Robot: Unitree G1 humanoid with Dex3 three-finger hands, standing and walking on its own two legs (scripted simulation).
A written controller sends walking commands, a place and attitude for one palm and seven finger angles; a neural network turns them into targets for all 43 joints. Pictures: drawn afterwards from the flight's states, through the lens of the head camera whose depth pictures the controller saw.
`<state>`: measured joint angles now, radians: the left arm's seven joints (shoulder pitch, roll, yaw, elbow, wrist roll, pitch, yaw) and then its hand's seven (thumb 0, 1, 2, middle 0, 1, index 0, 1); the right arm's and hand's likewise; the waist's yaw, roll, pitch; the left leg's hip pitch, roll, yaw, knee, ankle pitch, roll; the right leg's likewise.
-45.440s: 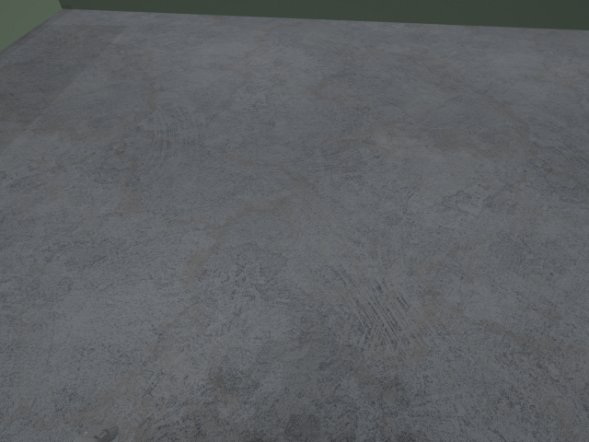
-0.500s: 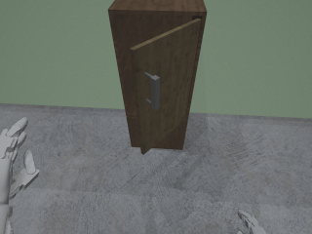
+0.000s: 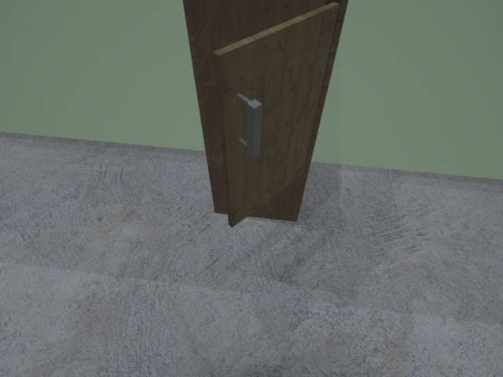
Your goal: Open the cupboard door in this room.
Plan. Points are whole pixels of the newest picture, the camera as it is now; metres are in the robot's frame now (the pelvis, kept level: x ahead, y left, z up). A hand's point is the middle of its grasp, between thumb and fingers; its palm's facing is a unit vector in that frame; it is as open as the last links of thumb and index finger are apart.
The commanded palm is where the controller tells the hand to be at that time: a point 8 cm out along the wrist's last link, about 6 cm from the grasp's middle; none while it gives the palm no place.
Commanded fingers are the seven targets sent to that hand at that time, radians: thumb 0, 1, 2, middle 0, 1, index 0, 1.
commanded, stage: let the arm hang, fingers relaxed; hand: left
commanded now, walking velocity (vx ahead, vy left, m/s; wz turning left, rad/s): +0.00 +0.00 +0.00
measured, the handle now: (247, 126) +0.61 +0.05 +0.03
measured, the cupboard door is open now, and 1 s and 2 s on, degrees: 50 50 50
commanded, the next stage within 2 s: look to check the result in 0.56 s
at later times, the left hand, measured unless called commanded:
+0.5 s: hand out of the picture +0.09 +0.21 -0.16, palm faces +0.00 -0.96 -0.28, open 7.4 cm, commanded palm none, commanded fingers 0.00 0.90 0.90 -0.20 -0.30 -0.20 -0.30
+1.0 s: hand out of the picture +0.08 +0.23 -0.16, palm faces -0.02 -0.95 -0.32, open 7.4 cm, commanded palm none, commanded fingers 0.00 0.90 0.90 -0.20 -0.30 -0.20 -0.30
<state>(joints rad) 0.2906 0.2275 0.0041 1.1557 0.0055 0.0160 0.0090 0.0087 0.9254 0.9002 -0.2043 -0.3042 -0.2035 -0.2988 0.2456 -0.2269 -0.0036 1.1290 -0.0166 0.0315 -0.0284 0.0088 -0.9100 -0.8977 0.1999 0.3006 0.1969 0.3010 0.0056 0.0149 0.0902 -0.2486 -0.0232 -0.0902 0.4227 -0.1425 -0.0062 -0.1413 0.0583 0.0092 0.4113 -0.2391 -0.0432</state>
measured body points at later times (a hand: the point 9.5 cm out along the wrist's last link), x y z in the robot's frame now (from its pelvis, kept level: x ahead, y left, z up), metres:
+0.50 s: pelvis +0.01 +0.00 +0.00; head +0.02 -0.01 +0.45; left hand +0.09 +0.26 -0.14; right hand +0.06 -0.27 -0.15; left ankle +0.06 +0.12 -0.74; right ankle -0.01 -0.09 -0.74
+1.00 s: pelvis +0.03 +0.00 +0.01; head +0.05 -0.01 +0.45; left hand +0.09 +0.28 -0.13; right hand +0.08 -0.28 -0.15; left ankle +0.06 +0.12 -0.74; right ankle -0.01 -0.10 -0.74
